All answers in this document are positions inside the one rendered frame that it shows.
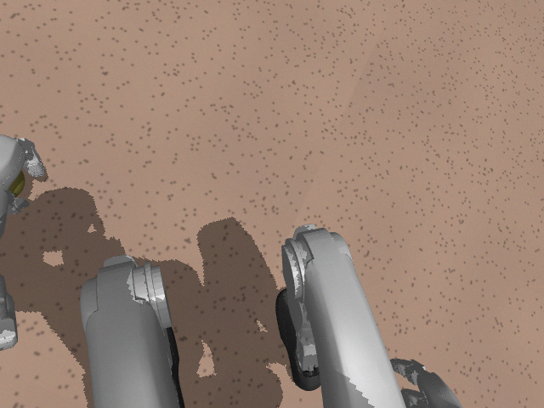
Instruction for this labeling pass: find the left robot foot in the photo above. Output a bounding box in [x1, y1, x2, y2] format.
[167, 327, 184, 408]

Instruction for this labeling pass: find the left robot arm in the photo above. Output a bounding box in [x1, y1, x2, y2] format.
[0, 187, 18, 351]

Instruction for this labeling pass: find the right robot foot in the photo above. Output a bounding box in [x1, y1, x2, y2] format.
[275, 289, 320, 391]

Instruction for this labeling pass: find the left robot hand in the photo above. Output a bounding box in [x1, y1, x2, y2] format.
[0, 134, 45, 215]

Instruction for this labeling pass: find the right robot hand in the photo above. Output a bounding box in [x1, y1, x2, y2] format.
[390, 359, 463, 408]

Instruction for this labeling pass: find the ball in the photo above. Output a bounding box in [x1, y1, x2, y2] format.
[9, 171, 25, 198]

